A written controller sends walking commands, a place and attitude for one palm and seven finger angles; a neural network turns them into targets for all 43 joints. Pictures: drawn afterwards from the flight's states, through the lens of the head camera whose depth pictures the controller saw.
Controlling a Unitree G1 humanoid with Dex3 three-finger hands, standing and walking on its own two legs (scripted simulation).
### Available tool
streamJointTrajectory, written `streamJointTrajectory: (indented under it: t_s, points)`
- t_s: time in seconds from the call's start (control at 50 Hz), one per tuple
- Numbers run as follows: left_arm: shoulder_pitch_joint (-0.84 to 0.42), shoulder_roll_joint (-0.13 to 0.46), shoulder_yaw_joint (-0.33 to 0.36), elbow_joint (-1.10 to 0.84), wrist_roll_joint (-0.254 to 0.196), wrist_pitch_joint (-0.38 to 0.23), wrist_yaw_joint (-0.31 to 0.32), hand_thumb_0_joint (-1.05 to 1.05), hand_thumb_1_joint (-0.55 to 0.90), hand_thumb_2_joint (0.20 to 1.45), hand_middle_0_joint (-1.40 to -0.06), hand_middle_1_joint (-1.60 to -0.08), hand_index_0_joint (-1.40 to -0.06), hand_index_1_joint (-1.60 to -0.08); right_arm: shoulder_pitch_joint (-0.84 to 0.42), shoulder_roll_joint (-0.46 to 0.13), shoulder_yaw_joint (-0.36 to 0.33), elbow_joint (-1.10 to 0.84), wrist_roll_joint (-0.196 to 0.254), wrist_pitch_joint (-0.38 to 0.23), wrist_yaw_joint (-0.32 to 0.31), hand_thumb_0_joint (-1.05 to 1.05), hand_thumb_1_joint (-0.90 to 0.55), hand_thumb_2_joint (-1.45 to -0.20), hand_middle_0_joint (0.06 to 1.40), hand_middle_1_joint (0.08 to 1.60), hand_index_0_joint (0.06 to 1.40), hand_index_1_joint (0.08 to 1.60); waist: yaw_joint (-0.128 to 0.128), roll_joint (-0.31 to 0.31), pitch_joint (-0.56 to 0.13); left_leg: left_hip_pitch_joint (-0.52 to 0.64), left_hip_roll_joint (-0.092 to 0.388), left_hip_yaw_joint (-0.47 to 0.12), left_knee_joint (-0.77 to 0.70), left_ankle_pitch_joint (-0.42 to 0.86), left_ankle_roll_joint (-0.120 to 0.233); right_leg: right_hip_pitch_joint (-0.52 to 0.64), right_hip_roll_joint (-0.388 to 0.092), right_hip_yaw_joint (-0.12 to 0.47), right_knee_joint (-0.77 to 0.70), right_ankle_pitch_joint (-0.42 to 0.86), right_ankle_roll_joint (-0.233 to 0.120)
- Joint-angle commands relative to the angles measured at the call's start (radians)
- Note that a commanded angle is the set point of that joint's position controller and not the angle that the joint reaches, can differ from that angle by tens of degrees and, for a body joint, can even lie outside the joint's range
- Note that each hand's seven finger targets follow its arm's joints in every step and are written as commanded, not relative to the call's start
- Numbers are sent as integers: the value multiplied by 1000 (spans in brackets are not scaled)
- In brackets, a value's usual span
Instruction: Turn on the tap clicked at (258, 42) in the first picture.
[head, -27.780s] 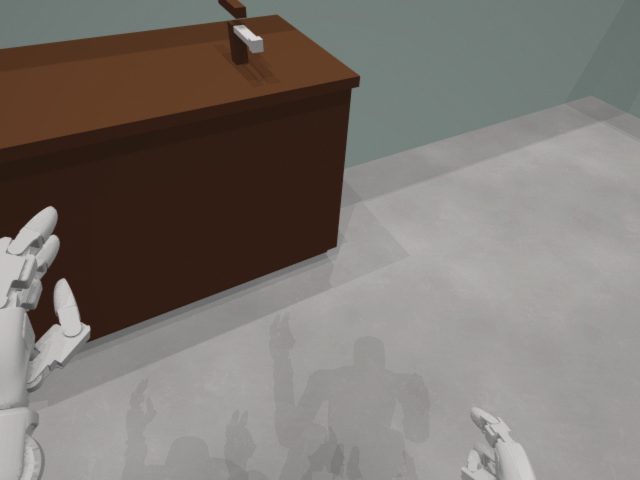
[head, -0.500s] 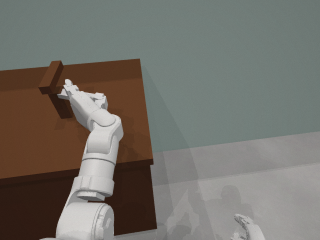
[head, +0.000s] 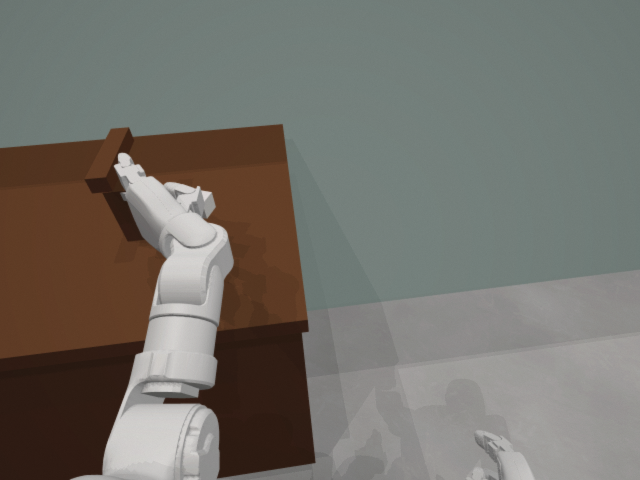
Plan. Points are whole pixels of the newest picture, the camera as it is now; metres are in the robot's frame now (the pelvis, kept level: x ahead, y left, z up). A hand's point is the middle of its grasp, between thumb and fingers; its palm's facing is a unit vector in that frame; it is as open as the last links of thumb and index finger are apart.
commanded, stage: lift the hand up off the lever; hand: left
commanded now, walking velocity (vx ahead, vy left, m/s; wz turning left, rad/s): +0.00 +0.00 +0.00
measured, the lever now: (202, 204) +0.45 +0.22 +0.12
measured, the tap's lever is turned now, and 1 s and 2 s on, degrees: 67 67 67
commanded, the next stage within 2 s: draw the hand back beside the body in 0.84 s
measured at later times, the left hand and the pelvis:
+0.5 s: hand (188, 188) +0.39 +0.20 +0.20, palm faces +0.74 -0.67 -0.04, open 7.8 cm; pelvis +0.00 +0.01 +0.00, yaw +0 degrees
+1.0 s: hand (189, 190) +0.38 +0.19 +0.20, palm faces +0.69 -0.72 -0.05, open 7.8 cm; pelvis +0.00 +0.00 +0.00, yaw +0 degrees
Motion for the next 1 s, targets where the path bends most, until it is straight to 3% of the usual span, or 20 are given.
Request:
streamJointTrajectory:
  t_s: [0.0,0.08,0.1,0.14,0.26,0.3,0.36,0.4,0.46,0.5,0.56,0.6,0.68,0.7,0.8,0.86,0.92,0.94,0.96,0.98]
  points:
    - [-462,131,-31,-243,28,-51,0,0,900,900,-150,-150,-150,-150,-163,-102,-21,-149,2,-48,-10,0,-900,-900,200,300,200,300,8,-72,-276,45,-32,59,-45,275,29,154,-21,15,-75,229,5]
    - [-447,109,-53,-293,29,-38,-2,0,900,900,-150,-150,-150,-150,-172,-97,-20,-160,4,-47,-4,0,-900,-900,200,300,200,300,12,-71,-297,58,-30,64,-41,335,25,176,-21,10,-57,300,1]
    - [-421,127,-32,-287,27,-29,-2,0,900,900,-150,-150,-150,-150,-170,-99,-22,-156,2,-43,-3,0,-900,-900,200,300,200,300,23,-69,-294,59,-29,59,-47,328,20,178,-16,4,-60,276,-1]
    - [-435,99,-61,-299,26,-19,-5,0,900,900,-150,-150,-150,-150,-176,-97,-18,-159,5,-45,0,0,-900,-900,200,300,200,300,17,-76,-282,60,-28,61,-49,341,20,176,-18,4,-59,291,-1]
    - [-437,115,-47,-319,15,4,-13,0,900,900,-150,-150,-150,-150,-193,-95,-12,-159,11,-44,-2,0,-900,-900,200,300,200,300,22,-97,-266,59,-28,62,-59,329,20,183,-18,7,-72,277,1]
    - [-411,122,-43,-334,17,11,-15,0,900,900,-150,-150,-150,-150,-200,-97,-15,-154,9,-39,1,0,-900,-900,200,300,200,300,30,-69,-272,71,-27,62,-62,334,15,189,-16,4,-75,268,-2]
    - [-454,72,-94,-326,22,23,-16,0,900,900,-150,-150,-150,-150,-211,-89,-7,-148,11,-48,6,0,-900,-900,200,300,200,300,17,-56,-238,70,-25,59,-67,310,13,160,-15,3,-84,229,-4]
    - [-456,100,-71,-306,18,34,-19,0,900,900,-150,-150,-150,-150,-212,-97,-8,-142,12,-48,1,0,-900,-900,200,300,200,300,22,-69,-226,60,-28,54,-79,267,12,157,-12,3,-97,176,-3]
    - [-498,89,-84,-322,17,33,-16,0,900,900,-150,-150,-150,-150,-216,-89,-5,-145,13,-56,0,0,-900,-900,200,300,200,300,19,-64,-248,68,-31,55,-74,284,14,165,-15,7,-96,201,-3]
    - [-473,124,-48,-308,14,39,-17,0,900,900,-150,-150,-150,-150,-214,-95,-8,-138,11,-49,-2,0,-900,-900,200,300,200,300,30,-61,-257,66,-31,55,-82,268,11,176,-14,6,-102,179,-2]
    - [-494,99,-67,-291,13,45,-16,0,900,900,-150,-150,-150,-150,-219,-88,-3,-142,13,-53,-2,0,-900,-900,200,300,200,300,24,-85,-245,58,-32,55,-83,260,15,171,-15,6,-105,176,-1]
    - [-458,152,-18,-303,9,46,-17,0,900,900,-150,-150,-150,-150,-211,-96,-8,-142,12,-44,-3,0,-900,-900,200,300,200,300,37,-77,-275,72,-30,59,-82,303,14,200,-15,8,-101,221,-1]
    - [-430,83,-77,-343,7,57,-23,0,900,900,-150,-150,-150,-150,-209,-89,-5,-156,12,-42,9,0,-900,-900,200,300,200,300,30,-81,-281,83,-28,66,-70,379,11,216,-18,2,-75,331,-1]
    - [-400,111,-53,-337,6,64,-26,0,900,900,-150,-150,-150,-150,-202,-96,-9,-152,12,-36,9,0,-900,-900,200,300,200,300,35,-91,-280,85,-26,61,-77,379,8,223,-14,-1,-77,318,-4]
    - [-382,127,-40,-356,-8,76,-36,0,900,900,-150,-150,-150,-150,-220,-97,-5,-153,21,-36,5,0,-900,-900,200,300,200,300,35,-115,-239,71,-28,62,-84,333,18,213,-17,5,-98,276,5]
    - [-418,124,-48,-373,-2,66,-31,0,900,900,-150,-150,-150,-150,-232,-90,-1,-154,23,-46,3,0,-900,-900,200,300,200,300,33,-103,-234,67,-29,62,-82,310,20,195,-19,9,-104,242,4]
    - [-447,139,-46,-397,11,51,-26,0,900,900,-150,-150,-150,-150,-231,-91,-3,-150,18,-52,2,0,-900,-900,200,300,200,300,35,-47,-255,78,-27,67,-77,316,18,195,-20,14,-102,245,1]
    - [-374,124,-219,-473,48,28,-210,0,900,900,-151,-153,-151,-153,-168,-134,-5,-157,11,-22,-15,0,-900,-900,200,300,200,300,-29,-110,-247,129,-29,66,-79,350,45,203,-12,29,-70,352,0]
    - [-359,201,-133,-498,18,17,-292,0,900,900,-152,-156,-152,-156,-153,-121,-13,-183,24,-15,-33,0,-900,-900,200,300,200,300,-13,-93,-268,156,-28,72,-81,380,57,230,-7,31,-76,409,-3]
    - [-354,230,-117,-529,-2,5,-342,0,900,900,-153,-159,-153,-159,-155,-117,-9,-198,26,-14,-46,0,-900,-900,200,300,200,300,-1,-69,-291,172,-33,78,-88,393,63,257,-8,37,-77,437,2]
